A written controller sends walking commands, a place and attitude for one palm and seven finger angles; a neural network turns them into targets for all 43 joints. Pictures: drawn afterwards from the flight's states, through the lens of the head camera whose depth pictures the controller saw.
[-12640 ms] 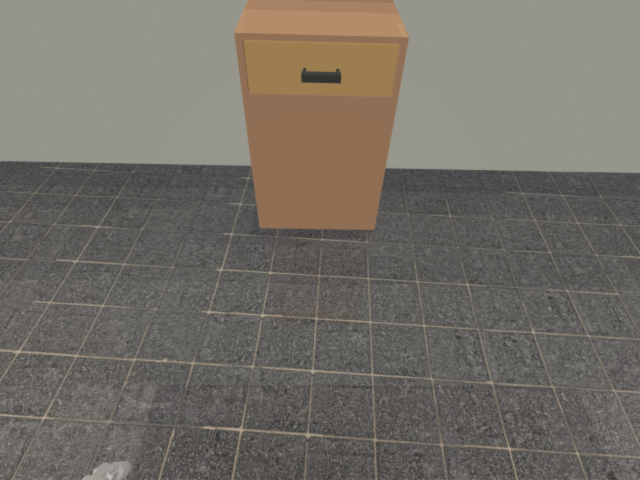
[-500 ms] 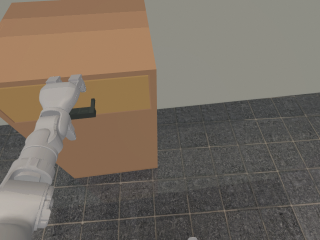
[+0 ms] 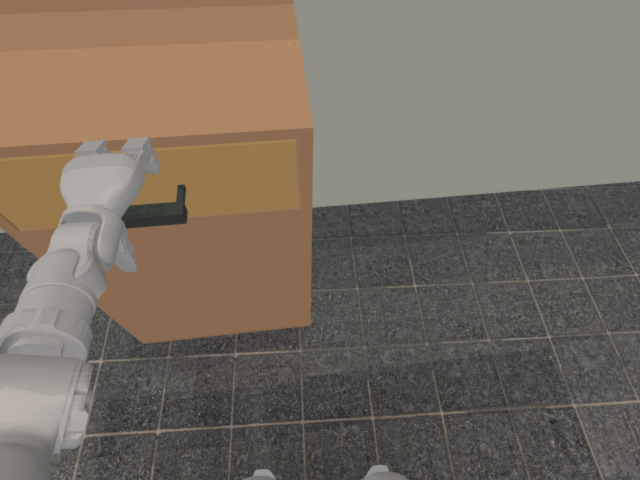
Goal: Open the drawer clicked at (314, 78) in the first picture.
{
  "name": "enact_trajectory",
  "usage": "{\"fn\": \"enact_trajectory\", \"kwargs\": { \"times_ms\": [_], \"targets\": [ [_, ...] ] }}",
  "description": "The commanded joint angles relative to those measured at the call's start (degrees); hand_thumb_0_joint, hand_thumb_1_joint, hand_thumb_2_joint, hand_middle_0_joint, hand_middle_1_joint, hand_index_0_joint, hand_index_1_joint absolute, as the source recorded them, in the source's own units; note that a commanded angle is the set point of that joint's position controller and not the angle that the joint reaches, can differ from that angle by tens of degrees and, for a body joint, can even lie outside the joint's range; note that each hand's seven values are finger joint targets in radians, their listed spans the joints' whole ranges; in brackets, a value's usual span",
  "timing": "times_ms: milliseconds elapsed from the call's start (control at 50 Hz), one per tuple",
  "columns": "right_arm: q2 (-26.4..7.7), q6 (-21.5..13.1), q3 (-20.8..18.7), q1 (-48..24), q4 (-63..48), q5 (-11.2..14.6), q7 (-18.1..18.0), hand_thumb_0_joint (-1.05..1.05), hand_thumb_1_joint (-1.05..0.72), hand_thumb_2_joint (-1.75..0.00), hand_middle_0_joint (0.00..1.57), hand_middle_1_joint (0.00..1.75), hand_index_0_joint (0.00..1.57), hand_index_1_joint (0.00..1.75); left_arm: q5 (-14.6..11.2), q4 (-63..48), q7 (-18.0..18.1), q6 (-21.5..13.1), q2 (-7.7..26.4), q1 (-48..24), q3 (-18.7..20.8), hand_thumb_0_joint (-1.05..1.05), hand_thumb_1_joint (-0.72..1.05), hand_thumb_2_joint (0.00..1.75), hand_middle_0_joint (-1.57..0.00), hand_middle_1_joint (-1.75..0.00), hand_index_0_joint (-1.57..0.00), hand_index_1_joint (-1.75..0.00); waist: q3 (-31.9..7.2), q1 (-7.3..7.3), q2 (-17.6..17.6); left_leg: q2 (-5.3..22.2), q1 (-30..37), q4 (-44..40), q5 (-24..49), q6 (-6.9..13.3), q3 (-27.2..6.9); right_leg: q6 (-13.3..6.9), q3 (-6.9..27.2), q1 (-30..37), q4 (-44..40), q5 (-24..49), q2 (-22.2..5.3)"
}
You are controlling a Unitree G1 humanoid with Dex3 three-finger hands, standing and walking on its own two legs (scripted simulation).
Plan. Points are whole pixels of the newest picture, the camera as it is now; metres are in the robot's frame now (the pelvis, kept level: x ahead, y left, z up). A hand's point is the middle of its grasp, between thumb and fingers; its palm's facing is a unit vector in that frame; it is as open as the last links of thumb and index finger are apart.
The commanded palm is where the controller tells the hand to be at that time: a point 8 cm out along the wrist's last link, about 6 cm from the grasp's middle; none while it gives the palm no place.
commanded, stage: lower the fingers behind the handle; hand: left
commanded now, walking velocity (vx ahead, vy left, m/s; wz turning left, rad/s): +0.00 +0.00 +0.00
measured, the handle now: (145, 204) +0.50 +0.26 -0.02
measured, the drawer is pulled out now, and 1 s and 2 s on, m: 0.00 0.00 0.00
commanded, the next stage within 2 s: close the thumb around the handle in 1.70 s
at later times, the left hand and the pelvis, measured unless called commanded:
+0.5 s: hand (137, 221) +0.45 +0.26 +0.00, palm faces -0.05 -0.02 -1.00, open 13.8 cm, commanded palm +0.44 +0.26 +0.06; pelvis -0.01 +0.00 -0.01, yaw -1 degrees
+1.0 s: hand (137, 236) +0.44 +0.26 -0.02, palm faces -0.15 +0.01 -0.99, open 13.9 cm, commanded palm +0.44 +0.26 +0.03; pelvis -0.03 +0.00 -0.02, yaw -1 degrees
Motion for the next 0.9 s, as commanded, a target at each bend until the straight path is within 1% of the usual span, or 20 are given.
{"fn": "enact_trajectory", "kwargs": {
  "times_ms": [0, 60, 120, 180, 200, 240, 280, 340, 380, 400, 440, 480, 520, 540, 640, 680, 700, 780, 820, 880],
  "targets": [
    [-8.5, -0.6, -2.3, 6.6, -3.6, -0.2, -0.1, 0.00, -0.90, -0.90, 0.20, 0.30, 0.20, 0.30, -0.4, -8.9, 2.6, 2.8, 17.0, -24.2, 5.1, 0.00, -0.50, 0.30, -0.30, -1.20, -0.30, -1.20, -22.7, -0.77, 3.3, -0.6, 14.0, -3.9, 27.7, 0.6, 0.7, -2.3, -1.2, 10.9, -2.6, 20.2, 2.1],
    [-8.5, -0.4, -2.3, 6.6, -3.9, -0.1, 0.0, 0.00, -0.90, -0.90, 0.20, 0.30, 0.20, 0.30, -0.7, -9.2, 2.4, 3.3, 16.7, -23.9, 4.9, 0.00, -0.50, 0.30, -0.30, -1.20, -0.30, -1.20, -23.5, -0.62, 3.0, -0.7, 14.2, -4.2, 27.5, 0.7, 1.0, -2.2, -0.9, 12.3, -3.1, 20.6, 2.0],
    [-8.5, -0.3, -2.1, 6.4, -4.0, 0.2, -0.1, 0.00, -0.90, -0.90, 0.20, 0.30, 0.20, 0.30, -0.5, -6.7, 1.8, 4.0, 15.8, -21.8, 4.2, 0.00, -0.50, 0.30, -0.30, -1.20, -0.30, -1.20, -20.7, -0.69, 1.1, -0.7, 12.4, -4.7, 25.0, 0.8, 1.2, -2.2, -0.9, 11.9, -3.5, 19.2, 2.0],
    [-8.5, -0.4, -2.1, 6.5, -4.1, 0.3, -0.2, 0.00, -0.90, -0.90, 0.20, 0.30, 0.20, 0.30, -0.7, -5.4, 1.1, 3.5, 14.5, -20.9, 3.2, 0.00, -0.50, 0.30, -0.30, -1.20, -0.30, -1.20, -19.7, -1.04, -0.4, -0.6, 11.6, -4.9, 22.6, 1.0, 1.3, -2.0, -0.7, 11.5, -4.0, 17.9, 1.9],
    [-8.5, -0.4, -2.0, 6.4, -4.2, 0.2, -0.3, 0.00, -0.90, -0.90, 0.20, 0.30, 0.20, 0.30, -0.4, -5.5, 1.0, 3.3, 15.3, -20.3, 4.0, 0.00, -0.50, 0.30, -0.30, -1.20, -0.30, -1.20, -20.3, -0.48, 0.1, -0.6, 11.7, -4.9, 22.6, 1.0, 1.2, -2.1, -0.7, 11.4, -3.6, 17.6, 1.9],
    [-8.3, -0.5, -2.0, 6.6, -4.3, 0.1, -0.4, 0.00, -0.90, -0.90, 0.20, 0.30, 0.20, 0.30, -0.4, -6.2, 0.7, 2.4, 13.5, -21.7, 2.5, 0.00, -0.50, 0.30, -0.30, -1.20, -0.30, -1.20, -19.8, -1.32, 0.6, -0.5, 12.0, -4.6, 22.3, 0.9, 0.9, -2.3, -0.9, 9.8, -3.6, 16.5, 1.9],
    [-8.3, -0.7, -2.1, 6.7, -4.4, 0.1, -0.4, 0.00, -0.90, -0.90, 0.20, 0.30, 0.20, 0.30, -0.4, -6.4, 1.0, 1.2, 14.8, -20.9, 3.8, 0.00, -0.50, 0.30, -0.30, -1.20, -0.30, -1.20, -20.0, -0.86, 0.5, -0.6, 11.3, -4.2, 20.9, 1.0, 0.9, -2.2, -0.6, 9.5, -3.2, 15.6, 1.9],
    [-8.3, -1.1, -2.2, 6.9, -3.9, -0.4, -0.7, 0.00, -0.90, -0.90, 0.20, 0.30, 0.20, 0.30, -0.1, -9.0, 2.5, -1.0, 15.9, -25.2, 4.8, 0.00, -0.50, 0.30, -0.30, -1.20, -0.30, -1.20, -21.3, -1.96, 0.6, -0.5, 10.9, -3.0, 20.5, 1.1, 0.3, -2.2, -0.7, 7.5, -2.2, 14.7, 1.9],
    [-8.5, -1.2, -2.2, 6.9, -3.5, -0.7, -0.6, 0.00, -0.90, -0.90, 0.20, 0.30, 0.20, 0.30, 0.4, -9.1, 4.0, -1.6, 17.9, -24.9, 6.5, 0.00, -0.50, 0.30, -0.30, -1.20, -0.30, -1.20, -22.9, -1.49, 2.5, -0.6, 10.5, -1.9, 20.5, 1.0, 0.3, -2.2, -0.5, 6.4, -1.0, 14.4, 2.0],
    [-8.5, -1.1, -2.2, 6.7, -3.3, -0.9, -0.5, 0.00, -0.90, -0.90, 0.20, 0.30, 0.20, 0.30, 0.6, -8.8, 4.8, -1.5, 18.8, -24.0, 7.5, 0.00, -0.50, 0.30, -0.30, -1.20, -0.30, -1.20, -23.8, -0.93, 3.2, -0.8, 9.8, -1.3, 20.7, 0.9, 0.5, -2.2, -0.5, 6.3, -0.4, 14.6, 1.9],
    [-8.4, -1.3, -2.2, 6.8, -2.8, -1.3, -0.3, 0.00, -0.90, -0.90, 0.20, 0.30, 0.20, 0.30, 0.9, -9.1, 6.3, -1.3, 18.6, -26.1, 7.5, 0.00, -0.50, 0.30, -0.30, -1.20, -0.30, -1.20, -24.6, -1.39, 4.3, -0.7, 9.6, -0.4, 21.7, 0.8, 0.1, -2.4, -0.9, 4.9, 0.6, 14.7, 2.0],
    [-8.7, -1.2, -2.1, 6.9, -2.5, -1.3, 0.2, 0.00, -0.90, -0.90, 0.20, 0.30, 0.20, 0.30, 1.0, -6.9, 7.4, 0.1, 19.4, -22.7, 8.4, 0.00, -0.50, 0.30, -0.30, -1.20, -0.30, -1.20, -26.3, -0.30, 5.1, -0.8, 9.5, 0.2, 22.9, 0.5, 0.3, -2.4, -1.1, 5.1, 1.5, 15.6, 2.1],
    [-8.7, -1.2, -2.3, 7.2, -2.3, -1.2, 0.3, 0.00, -0.90, -0.90, 0.20, 0.30, 0.20, 0.30, 1.1, -5.0, 7.7, 1.9, 17.0, -23.3, 6.2, 0.00, -0.50, 0.30, -0.30, -1.20, -0.30, -1.20, -26.0, -1.43, 3.9, -0.7, 8.9, 0.7, 22.8, 0.5, 0.5, -2.1, -1.3, 4.3, 1.5, 15.7, 2.2],
    [-8.8, -1.2, -2.3, 7.5, -1.9, -1.2, 0.4, 0.00, -0.90, -0.90, 0.20, 0.30, 0.20, 0.30, 0.9, -3.8, 7.5, 2.7, 15.5, -24.1, 5.1, 0.00, -0.50, 0.30, -0.30, -1.20, -0.30, -1.20, -25.6, -2.35, 3.6, -0.5, 9.1, 0.9, 23.5, 0.4, 0.3, -2.1, -1.5, 3.7, 1.5, 16.3, 2.3],
    [-9.4, -0.6, -2.1, 8.2, -1.6, -0.9, 0.6, 0.00, -0.90, -0.90, 0.20, 0.30, 0.20, 0.30, 0.7, -0.7, 6.9, 6.4, 15.2, -24.9, 4.0, 0.00, -0.50, 0.30, -0.30, -1.20, -0.30, -1.20, -24.4, -2.62, 1.8, -0.6, 8.3, 0.3, 22.3, 0.6, 0.4, -2.0, -1.5, 4.1, 0.7, 15.7, 2.2],
    [-9.4, -0.3, -1.9, 8.1, -1.8, -0.5, 0.5, 0.00, -0.90, -0.90, 0.20, 0.30, 0.20, 0.30, 0.9, 1.0, 6.0, 7.3, 14.5, -23.4, 2.9, 0.00, -0.50, 0.30, -0.30, -1.20, -0.30, -1.20, -23.0, -2.43, 0.8, -0.6, 7.4, -0.3, 20.7, 0.7, 0.5, -2.0, -1.5, 4.2, 0.3, 14.7, 2.1],
    [-9.3, -0.3, -1.7, 7.9, -1.9, -0.4, 0.4, 0.00, -0.90, -0.90, 0.20, 0.30, 0.20, 0.30, 1.1, 2.1, 5.5, 7.7, 12.7, -24.1, 1.1, 0.00, -0.50, 0.30, -0.30, -1.20, -0.30, -1.20, -20.5, -3.23, 0.8, -0.5, 6.8, -0.6, 18.9, 0.7, 0.5, -2.0, -1.6, 2.9, -0.2, 13.2, 2.1],
    [-9.5, -0.4, -1.1, 7.9, -2.4, 0.0, -0.3, 0.00, -0.90, -0.90, 0.20, 0.30, 0.20, 0.30, 0.8, 4.4, 3.6, 7.5, 14.0, -24.9, 0.9, 0.00, -0.50, 0.30, -0.30, -1.20, -0.30, -1.20, -17.6, -3.88, -1.6, -0.8, 3.5, -0.8, 13.6, 1.4, 0.9, -1.8, -1.0, 2.8, -0.9, 10.0, 1.9],
    [-9.4, -0.5, -0.8, 7.7, -3.0, -0.1, -0.5, 0.00, -0.90, -0.90, 0.20, 0.30, 0.20, 0.30, 0.9, 4.0, 2.6, 6.5, 16.0, -22.9, 2.2, 0.00, -0.50, 0.30, -0.30, -1.20, -0.30, -1.20, -18.9, -2.57, -0.4, -1.1, 2.1, -0.4, 13.0, 1.4, 1.2, -1.9, -0.6, 4.0, -0.2, 10.2, 1.7],
    [-9.0, -0.7, -0.9, 7.7, -3.6, -0.1, -0.6, 0.00, -0.90, -0.90, 0.20, 0.30, 0.20, 0.30, 0.8, 4.5, 1.6, 4.8, 13.5, -20.2, 1.0, 0.00, -0.50, 0.30, -0.30, -1.20, -0.30, -1.20, -18.3, -2.65, -0.8, -1.0, 1.4, 0.7, 12.3, 1.4, 1.3, -1.9, -0.8, 2.2, 0.6, 9.4, 1.8]
  ]
}}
